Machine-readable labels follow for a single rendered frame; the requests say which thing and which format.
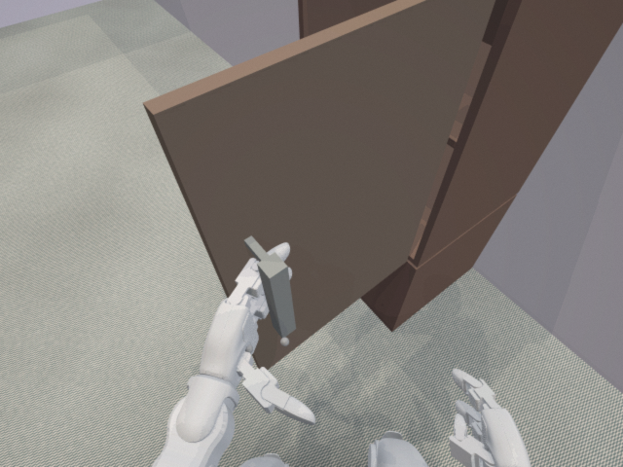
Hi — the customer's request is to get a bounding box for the right robot hand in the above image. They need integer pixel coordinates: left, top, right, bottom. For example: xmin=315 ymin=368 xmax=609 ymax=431
xmin=449 ymin=369 xmax=531 ymax=467

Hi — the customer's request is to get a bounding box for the right robot thigh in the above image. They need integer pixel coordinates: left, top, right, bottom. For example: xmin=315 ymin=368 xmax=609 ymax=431
xmin=368 ymin=438 xmax=428 ymax=467

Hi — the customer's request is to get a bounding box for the handle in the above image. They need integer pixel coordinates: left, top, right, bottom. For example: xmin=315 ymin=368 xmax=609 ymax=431
xmin=244 ymin=236 xmax=296 ymax=338

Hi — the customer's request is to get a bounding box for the robot right shin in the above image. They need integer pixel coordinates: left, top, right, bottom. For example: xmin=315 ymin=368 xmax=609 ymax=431
xmin=382 ymin=431 xmax=403 ymax=440

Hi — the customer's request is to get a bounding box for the left robot hand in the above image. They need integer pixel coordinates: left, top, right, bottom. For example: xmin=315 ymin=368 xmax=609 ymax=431
xmin=199 ymin=242 xmax=315 ymax=425

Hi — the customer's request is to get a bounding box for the cupboard door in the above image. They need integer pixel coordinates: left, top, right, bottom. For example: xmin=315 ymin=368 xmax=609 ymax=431
xmin=143 ymin=0 xmax=495 ymax=370

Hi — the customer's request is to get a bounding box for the robot left forearm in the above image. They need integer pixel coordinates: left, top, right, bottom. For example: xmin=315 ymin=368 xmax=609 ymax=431
xmin=152 ymin=375 xmax=239 ymax=467

